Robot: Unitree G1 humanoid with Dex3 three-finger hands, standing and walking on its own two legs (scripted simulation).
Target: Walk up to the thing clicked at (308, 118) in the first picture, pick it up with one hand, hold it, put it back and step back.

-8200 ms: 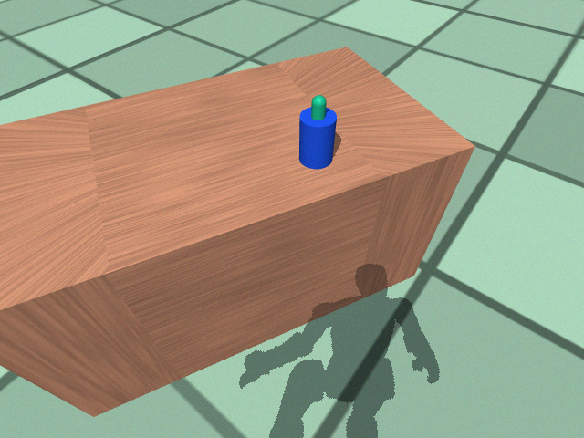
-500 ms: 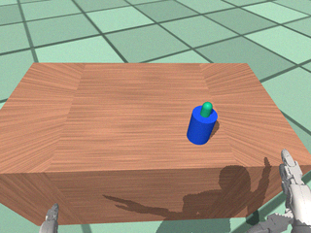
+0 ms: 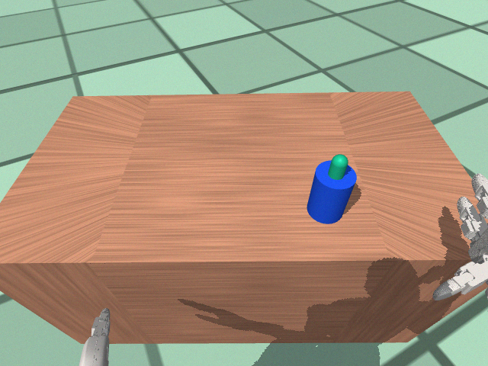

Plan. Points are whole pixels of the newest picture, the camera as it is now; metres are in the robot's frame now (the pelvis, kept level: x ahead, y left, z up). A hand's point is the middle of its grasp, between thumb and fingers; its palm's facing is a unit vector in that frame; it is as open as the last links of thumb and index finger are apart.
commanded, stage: go down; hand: right
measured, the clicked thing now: (332, 185) +0.50 -0.19 -0.03
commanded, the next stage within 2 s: none
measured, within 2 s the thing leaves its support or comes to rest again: neither
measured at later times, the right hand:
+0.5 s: hand (456, 224) +0.32 -0.33 +0.07, palm faces +0.17 +0.99 +0.00, open 17.6 cm
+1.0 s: hand (463, 195) +0.37 -0.36 +0.08, palm faces +0.16 +0.99 +0.00, open 17.6 cm
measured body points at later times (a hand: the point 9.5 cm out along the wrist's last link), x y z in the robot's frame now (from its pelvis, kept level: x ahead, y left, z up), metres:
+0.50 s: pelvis +0.01 -0.01 -0.01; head +0.03 -0.03 +0.44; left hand +0.17 +0.24 -0.08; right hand +0.31 -0.38 +0.07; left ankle +0.00 +0.12 -0.74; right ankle +0.02 -0.13 -0.74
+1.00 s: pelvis +0.00 -0.01 -0.02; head +0.05 -0.03 +0.42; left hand +0.15 +0.26 -0.09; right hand +0.35 -0.41 +0.09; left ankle +0.00 +0.12 -0.74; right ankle +0.02 -0.13 -0.74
